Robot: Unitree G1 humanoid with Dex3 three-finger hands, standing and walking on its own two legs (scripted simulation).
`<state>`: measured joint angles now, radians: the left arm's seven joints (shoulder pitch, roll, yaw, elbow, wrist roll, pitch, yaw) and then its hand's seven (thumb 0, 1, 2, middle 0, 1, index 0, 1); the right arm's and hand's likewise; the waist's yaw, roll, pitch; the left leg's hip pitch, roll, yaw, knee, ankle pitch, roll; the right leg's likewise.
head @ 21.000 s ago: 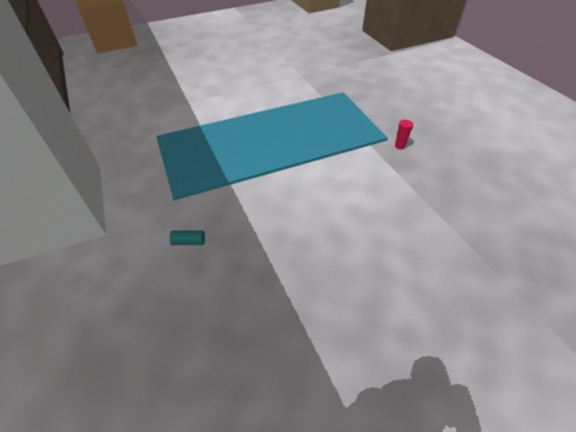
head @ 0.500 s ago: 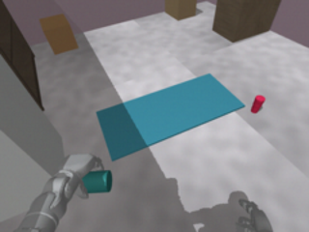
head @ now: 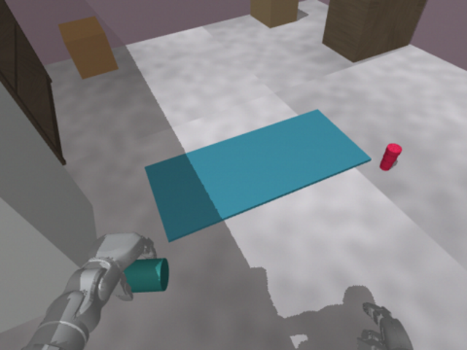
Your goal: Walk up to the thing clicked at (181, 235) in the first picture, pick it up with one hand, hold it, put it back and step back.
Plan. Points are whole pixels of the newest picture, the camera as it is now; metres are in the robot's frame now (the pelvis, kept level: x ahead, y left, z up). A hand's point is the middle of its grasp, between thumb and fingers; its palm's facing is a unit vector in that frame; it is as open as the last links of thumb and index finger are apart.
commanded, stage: crouch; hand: left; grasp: from above
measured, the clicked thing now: (131, 276) +0.29 +0.23 -0.08
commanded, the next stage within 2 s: none
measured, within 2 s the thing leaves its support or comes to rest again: neither
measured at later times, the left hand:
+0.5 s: hand (143, 284) +0.31 +0.23 -0.18, palm faces -0.47 +0.06 -0.88, open 9.0 cm
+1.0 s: hand (170, 289) +0.38 +0.23 -0.42, palm faces -0.48 +0.05 -0.87, open 8.9 cm
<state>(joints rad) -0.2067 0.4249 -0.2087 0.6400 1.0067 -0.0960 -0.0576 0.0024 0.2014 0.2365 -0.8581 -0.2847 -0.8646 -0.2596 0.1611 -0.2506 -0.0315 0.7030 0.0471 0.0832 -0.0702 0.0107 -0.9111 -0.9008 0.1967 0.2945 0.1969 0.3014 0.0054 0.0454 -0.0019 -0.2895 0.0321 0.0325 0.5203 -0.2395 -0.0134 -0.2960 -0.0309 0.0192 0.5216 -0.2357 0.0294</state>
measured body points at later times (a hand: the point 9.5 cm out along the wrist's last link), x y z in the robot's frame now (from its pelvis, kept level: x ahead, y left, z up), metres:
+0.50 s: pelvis -0.02 +0.00 -0.07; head +0.07 +0.01 +0.37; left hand +0.33 +0.23 -0.13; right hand +0.07 -0.29 -0.19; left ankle +0.02 +0.13 -0.73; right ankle +0.02 -0.14 -0.73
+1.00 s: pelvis -0.05 +0.01 -0.27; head +0.15 +0.04 +0.13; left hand +0.40 +0.23 -0.37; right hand -0.01 -0.26 -0.39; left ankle +0.02 +0.13 -0.73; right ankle +0.02 -0.14 -0.73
